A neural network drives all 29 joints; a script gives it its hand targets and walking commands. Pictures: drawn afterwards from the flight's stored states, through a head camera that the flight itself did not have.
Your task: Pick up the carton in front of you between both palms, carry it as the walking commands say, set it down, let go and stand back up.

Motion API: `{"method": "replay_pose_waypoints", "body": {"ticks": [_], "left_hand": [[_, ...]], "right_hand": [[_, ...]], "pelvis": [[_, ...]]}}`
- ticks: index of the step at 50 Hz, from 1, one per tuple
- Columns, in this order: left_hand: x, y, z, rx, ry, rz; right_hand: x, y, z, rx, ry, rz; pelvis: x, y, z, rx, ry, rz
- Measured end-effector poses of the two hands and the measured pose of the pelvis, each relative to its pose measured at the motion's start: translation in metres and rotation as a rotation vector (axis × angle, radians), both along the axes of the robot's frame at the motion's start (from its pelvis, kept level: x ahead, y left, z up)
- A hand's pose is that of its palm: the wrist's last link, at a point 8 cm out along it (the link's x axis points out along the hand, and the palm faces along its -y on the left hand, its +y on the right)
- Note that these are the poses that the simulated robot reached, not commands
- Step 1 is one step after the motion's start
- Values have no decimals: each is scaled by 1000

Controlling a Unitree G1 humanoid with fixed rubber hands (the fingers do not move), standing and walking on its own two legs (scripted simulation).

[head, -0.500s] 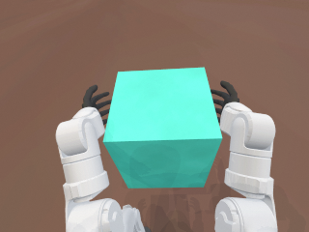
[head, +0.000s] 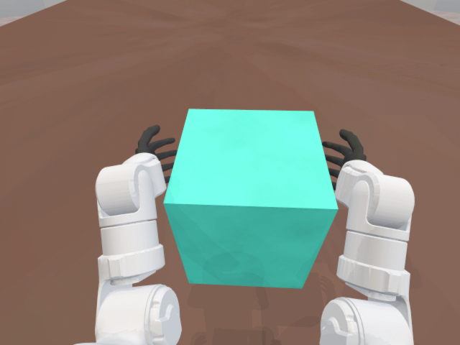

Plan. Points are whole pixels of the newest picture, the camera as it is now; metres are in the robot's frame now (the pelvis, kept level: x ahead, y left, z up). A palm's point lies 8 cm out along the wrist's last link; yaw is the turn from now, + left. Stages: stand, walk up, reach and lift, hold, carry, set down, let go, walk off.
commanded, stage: carry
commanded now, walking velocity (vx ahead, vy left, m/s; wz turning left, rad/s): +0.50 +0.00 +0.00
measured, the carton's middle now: (247, 202) +0.35 +0.01 +0.12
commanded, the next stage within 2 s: none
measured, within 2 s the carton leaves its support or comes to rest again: neither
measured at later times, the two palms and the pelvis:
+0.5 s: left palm (180, 134) +0.57 +0.17 +0.11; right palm (306, 137) +0.57 -0.13 +0.11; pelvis +0.28 +0.02 +0.01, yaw -2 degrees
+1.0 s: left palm (210, 97) +0.82 +0.12 +0.09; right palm (307, 100) +0.82 -0.18 +0.08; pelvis +0.59 -0.03 +0.00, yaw +0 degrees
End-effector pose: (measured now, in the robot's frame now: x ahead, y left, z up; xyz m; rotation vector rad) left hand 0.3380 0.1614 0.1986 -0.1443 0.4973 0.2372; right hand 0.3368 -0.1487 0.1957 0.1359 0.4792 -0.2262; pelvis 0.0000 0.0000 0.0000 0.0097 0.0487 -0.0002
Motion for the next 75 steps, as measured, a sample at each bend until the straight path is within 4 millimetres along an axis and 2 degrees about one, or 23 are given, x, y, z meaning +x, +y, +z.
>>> {"method": "replay_pose_waypoints", "body": {"ticks": [3,7,12,15,20,24,27,32,37,42,46,48,52,57,61,65,68,71,73,75], "left_hand": [[30,-10,-15,8,63,8],[61,-21,-42,-23,150,2],[107,-31,-61,-40,171,-12],[134,-32,-70,-37,170,-24],[185,-17,-79,0,153,-74],[228,2,-88,1,100,-99],[248,10,-95,0,129,-106],[281,9,-89,6,165,-143],[325,1,-73,2,111,-152],[381,-15,-73,15,87,-139],[436,-32,-89,44,90,-116],[461,-40,-100,60,126,-106],[490,-43,-110,42,221,-68],[535,-45,-93,36,185,-47],[582,-47,-83,40,159,-65],[629,-43,-82,40,144,-92],[666,-34,-84,25,117,-100],[707,-21,-92,5,78,-104],[730,-14,-99,-21,96,-99],[745,-13,-102,-31,127,-112]], "right_hand": [[37,-10,-20,21,65,4],[71,-17,-46,80,155,-2],[109,-25,-62,96,175,-22],[133,-23,-69,95,171,-21],[177,-7,-80,48,159,-6],[221,12,-83,-6,109,22],[243,20,-86,-31,137,33],[266,20,-80,-37,176,13],[308,12,-63,-37,122,-2],[367,-4,-66,-24,98,8],[425,-23,-89,-4,100,23],[455,-30,-104,13,133,36],[499,-33,-112,13,227,81],[552,-35,-95,4,192,108],[591,-37,-86,-3,167,91],[631,-34,-84,0,153,61],[665,-24,-82,-4,126,48],[703,-11,-84,-21,90,39],[724,-5,-87,-51,114,43],[738,-3,-89,-52,146,35]], "pelvis": [[28,-7,1,-5,3,-3],[61,-11,14,6,16,-2],[109,-12,27,11,33,-1],[144,-8,32,11,40,-7],[211,5,29,3,39,-14],[271,21,13,-6,31,-38],[305,28,16,-2,39,-53],[361,33,30,-30,40,-54],[422,26,33,-35,29,-45],[491,9,22,-21,9,-41],[551,-12,1,-12,-14,-21],[575,-21,-4,-28,-12,-10],[609,-33,10,-12,1,15],[658,-40,27,4,15,15],[703,-38,33,11,20,7],[750,-29,31,4,8,0],[786,-18,24,-8,-5,-9],[823,-5,8,-22,-16,-24],[838,-1,7,0,-7,-31],[849,2,10,-3,0,-41]]}}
